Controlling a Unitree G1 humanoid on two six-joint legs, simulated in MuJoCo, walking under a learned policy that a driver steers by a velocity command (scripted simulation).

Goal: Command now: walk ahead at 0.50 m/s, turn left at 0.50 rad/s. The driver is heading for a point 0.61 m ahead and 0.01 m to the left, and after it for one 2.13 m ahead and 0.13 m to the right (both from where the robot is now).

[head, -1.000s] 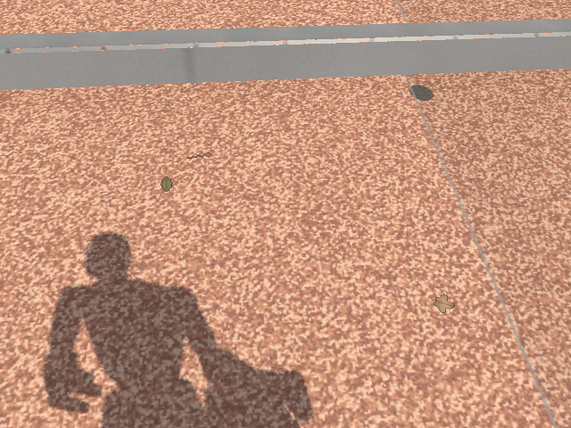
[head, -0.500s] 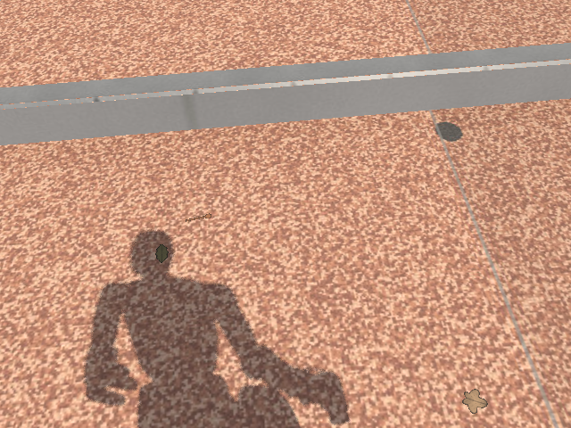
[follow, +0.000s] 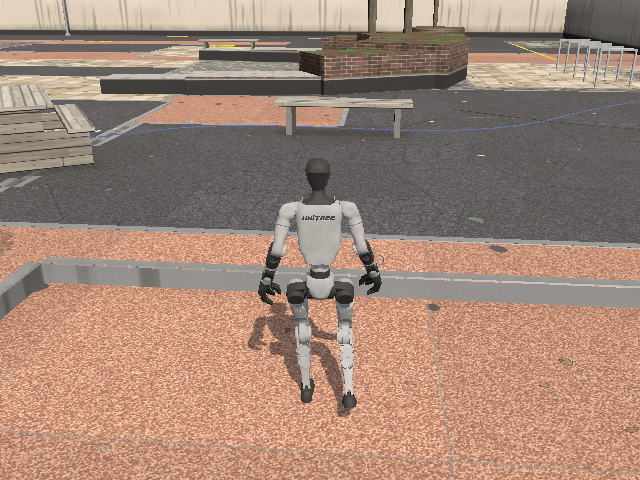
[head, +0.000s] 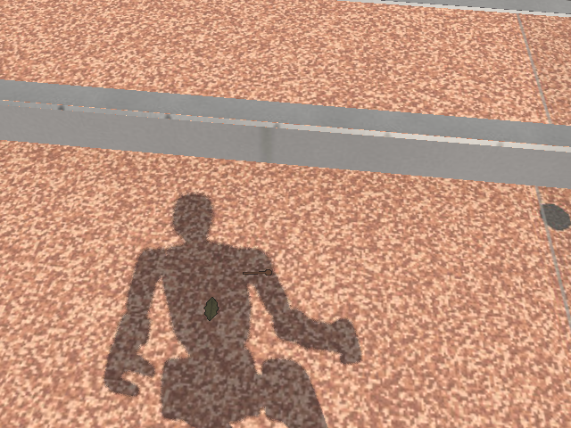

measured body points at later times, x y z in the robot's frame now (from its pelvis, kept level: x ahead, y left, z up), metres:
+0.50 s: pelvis +0.29 -0.03 +0.00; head +0.32 -0.04 +0.45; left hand +0.39 +0.26 -0.09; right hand +0.41 -0.29 -0.12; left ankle +0.16 +0.07 -0.64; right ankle +0.37 -0.12 -0.73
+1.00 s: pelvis +0.55 +0.07 +0.01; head +0.57 +0.09 +0.46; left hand +0.54 +0.36 -0.13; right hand +0.75 -0.16 -0.08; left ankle +0.58 +0.19 -0.73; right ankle +0.46 -0.09 -0.64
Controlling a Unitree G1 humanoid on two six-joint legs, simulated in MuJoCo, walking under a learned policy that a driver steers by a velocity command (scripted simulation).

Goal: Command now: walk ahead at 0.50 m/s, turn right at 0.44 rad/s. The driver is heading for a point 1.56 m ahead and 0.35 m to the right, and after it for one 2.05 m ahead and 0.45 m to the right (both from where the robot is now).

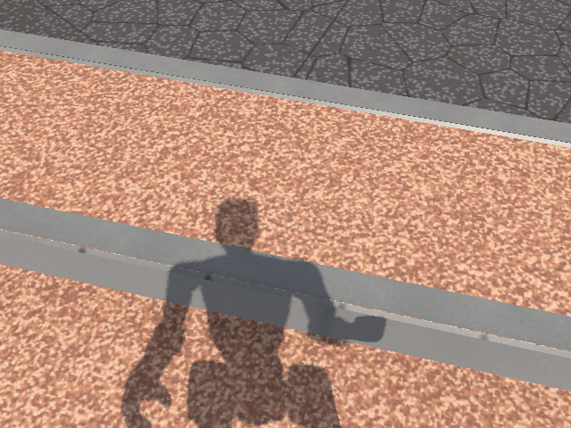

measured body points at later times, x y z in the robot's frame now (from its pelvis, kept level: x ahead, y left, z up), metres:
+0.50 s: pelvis +0.25 -0.08 -0.01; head +0.29 -0.11 +0.44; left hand +0.48 +0.14 -0.10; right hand +0.27 -0.38 -0.13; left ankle +0.19 +0.11 -0.64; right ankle +0.29 -0.17 -0.74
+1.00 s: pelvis +0.46 -0.11 +0.00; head +0.48 -0.11 +0.45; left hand +0.67 +0.07 -0.14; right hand +0.46 -0.38 -0.12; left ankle +0.56 -0.06 -0.74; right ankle +0.34 -0.22 -0.67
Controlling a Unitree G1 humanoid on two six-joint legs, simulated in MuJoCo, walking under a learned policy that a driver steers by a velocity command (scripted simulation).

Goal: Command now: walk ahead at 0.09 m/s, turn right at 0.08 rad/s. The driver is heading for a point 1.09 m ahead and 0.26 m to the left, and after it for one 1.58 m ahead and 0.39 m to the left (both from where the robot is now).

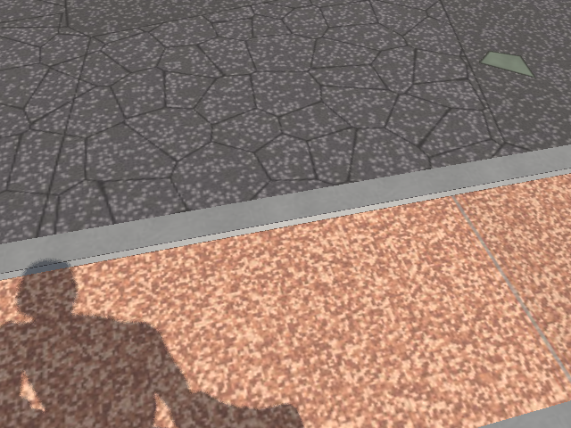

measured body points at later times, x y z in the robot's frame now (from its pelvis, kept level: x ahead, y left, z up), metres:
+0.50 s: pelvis +0.04 -0.03 +0.00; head +0.07 -0.03 +0.45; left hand +0.08 +0.25 -0.14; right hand +0.16 -0.29 -0.14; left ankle +0.06 +0.09 -0.73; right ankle +0.02 -0.17 -0.73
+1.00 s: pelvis +0.13 +0.18 -0.01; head +0.16 +0.22 +0.44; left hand -0.04 +0.40 -0.16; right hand +0.44 +0.11 -0.06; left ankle +0.19 +0.34 -0.58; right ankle +0.03 -0.15 -0.68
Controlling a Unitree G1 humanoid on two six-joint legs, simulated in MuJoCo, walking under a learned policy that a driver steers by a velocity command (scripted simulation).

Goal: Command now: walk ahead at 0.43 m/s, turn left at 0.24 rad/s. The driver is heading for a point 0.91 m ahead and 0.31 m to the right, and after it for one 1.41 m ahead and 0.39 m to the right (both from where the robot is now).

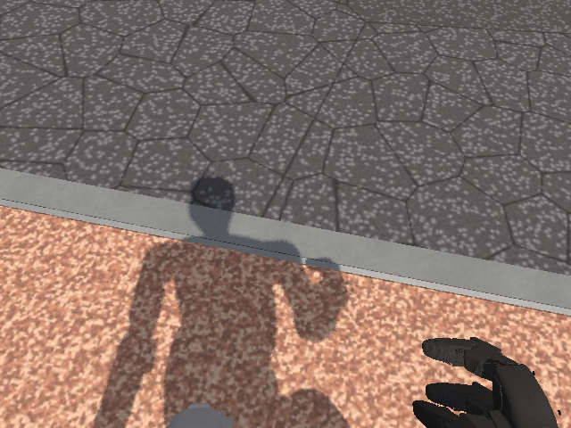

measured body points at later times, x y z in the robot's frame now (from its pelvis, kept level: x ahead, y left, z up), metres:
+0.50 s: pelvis +0.28 +0.08 +0.17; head +0.28 +0.10 +0.62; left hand +0.51 +0.27 +0.07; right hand +0.20 -0.16 +0.04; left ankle +0.12 +0.13 -0.56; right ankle +0.47 -0.04 -0.51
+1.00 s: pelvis +0.60 +0.08 +0.16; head +0.61 +0.07 +0.61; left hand +0.77 +0.31 +0.05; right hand +0.69 -0.23 +0.09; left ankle +0.78 +0.15 -0.57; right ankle +0.44 +0.01 -0.56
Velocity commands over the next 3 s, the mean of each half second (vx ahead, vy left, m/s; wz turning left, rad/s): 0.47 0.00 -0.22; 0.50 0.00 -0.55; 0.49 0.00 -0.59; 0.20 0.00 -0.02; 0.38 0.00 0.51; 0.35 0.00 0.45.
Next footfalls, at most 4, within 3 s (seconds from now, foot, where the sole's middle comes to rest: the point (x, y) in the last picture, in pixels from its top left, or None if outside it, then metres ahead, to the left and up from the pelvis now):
0.58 right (295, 381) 0.48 -0.01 -0.60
1.00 left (240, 241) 0.81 0.13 -0.60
1.52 right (399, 238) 0.85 -0.25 -0.60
2.06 left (352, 172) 1.05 -0.15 -0.60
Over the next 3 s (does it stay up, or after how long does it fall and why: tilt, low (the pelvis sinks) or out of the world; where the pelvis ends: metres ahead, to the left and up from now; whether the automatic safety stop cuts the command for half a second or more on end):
stays up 1.30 -0.38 0.16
